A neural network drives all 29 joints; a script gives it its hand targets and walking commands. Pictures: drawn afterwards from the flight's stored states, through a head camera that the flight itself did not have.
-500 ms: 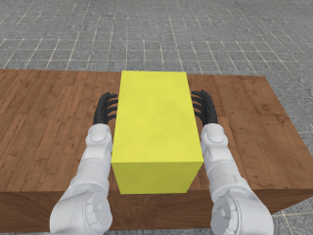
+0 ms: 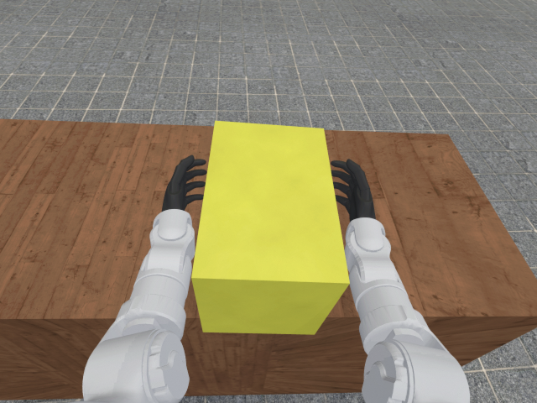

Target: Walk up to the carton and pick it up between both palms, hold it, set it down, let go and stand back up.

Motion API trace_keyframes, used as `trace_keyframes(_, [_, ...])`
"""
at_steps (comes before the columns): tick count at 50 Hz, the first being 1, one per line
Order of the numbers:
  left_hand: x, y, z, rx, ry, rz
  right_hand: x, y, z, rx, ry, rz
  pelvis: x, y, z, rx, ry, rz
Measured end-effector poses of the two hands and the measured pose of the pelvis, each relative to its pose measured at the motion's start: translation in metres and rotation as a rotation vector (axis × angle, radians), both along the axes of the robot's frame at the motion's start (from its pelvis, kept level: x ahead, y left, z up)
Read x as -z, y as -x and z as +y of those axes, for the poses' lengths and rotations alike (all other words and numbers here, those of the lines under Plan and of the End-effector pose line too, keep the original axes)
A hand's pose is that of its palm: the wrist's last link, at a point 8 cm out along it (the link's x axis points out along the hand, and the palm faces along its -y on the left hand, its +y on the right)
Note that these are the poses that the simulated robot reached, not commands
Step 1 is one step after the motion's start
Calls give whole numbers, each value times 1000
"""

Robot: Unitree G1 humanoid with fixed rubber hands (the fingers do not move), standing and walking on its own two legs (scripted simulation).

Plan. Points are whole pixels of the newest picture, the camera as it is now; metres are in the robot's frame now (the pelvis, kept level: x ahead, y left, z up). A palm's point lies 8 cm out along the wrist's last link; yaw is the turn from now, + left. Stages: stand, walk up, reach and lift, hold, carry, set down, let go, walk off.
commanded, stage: reach and lift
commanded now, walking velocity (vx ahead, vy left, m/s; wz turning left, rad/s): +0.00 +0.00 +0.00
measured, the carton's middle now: (264, 227) +0.41 +0.03 +0.02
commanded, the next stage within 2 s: none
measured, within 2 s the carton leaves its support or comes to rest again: neither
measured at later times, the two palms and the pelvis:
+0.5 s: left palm (164, 193) +0.39 +0.18 +0.11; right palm (357, 196) +0.40 -0.10 +0.12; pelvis -0.01 +0.00 +0.00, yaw +0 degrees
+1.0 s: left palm (143, 179) +0.37 +0.19 +0.16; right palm (359, 182) +0.38 -0.09 +0.17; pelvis -0.02 +0.00 +0.00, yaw +0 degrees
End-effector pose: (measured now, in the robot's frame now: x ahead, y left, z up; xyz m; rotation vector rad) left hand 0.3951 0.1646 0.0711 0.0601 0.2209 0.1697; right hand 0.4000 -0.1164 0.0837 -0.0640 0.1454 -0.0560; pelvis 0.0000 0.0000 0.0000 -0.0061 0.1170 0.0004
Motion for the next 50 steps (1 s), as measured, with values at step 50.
trace_keyframes(50, [-87, 29, 23, -31, -32, 6, -82, 17, 24, -17, -47, 3, -2, 16, 0, -1, -1, -119])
